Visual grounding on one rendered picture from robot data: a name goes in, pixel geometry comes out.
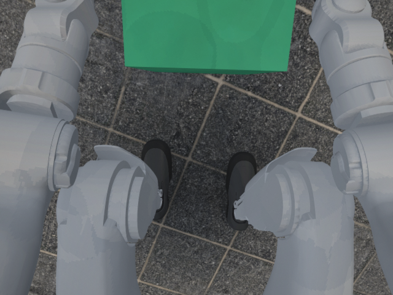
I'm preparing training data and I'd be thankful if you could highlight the robot left thigh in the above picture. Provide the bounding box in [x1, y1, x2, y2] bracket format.
[56, 160, 152, 295]

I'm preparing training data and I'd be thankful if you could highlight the left robot upper arm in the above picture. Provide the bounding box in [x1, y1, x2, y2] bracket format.
[0, 109, 80, 295]

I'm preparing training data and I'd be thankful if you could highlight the robot right forearm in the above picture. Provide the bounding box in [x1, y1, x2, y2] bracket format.
[309, 0, 393, 130]

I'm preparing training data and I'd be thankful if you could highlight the right robot upper arm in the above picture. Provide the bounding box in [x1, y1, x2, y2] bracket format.
[330, 122, 393, 295]

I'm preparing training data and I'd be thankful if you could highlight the robot left forearm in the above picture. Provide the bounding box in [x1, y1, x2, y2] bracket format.
[0, 0, 99, 122]

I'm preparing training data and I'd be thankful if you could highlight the robot thigh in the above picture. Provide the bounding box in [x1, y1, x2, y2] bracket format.
[260, 160, 354, 295]
[56, 160, 152, 295]

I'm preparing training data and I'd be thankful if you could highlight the robot right thigh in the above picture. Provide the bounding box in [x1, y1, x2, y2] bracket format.
[260, 160, 354, 295]

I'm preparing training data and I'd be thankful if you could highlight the carton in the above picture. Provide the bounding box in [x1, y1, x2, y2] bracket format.
[122, 0, 296, 75]

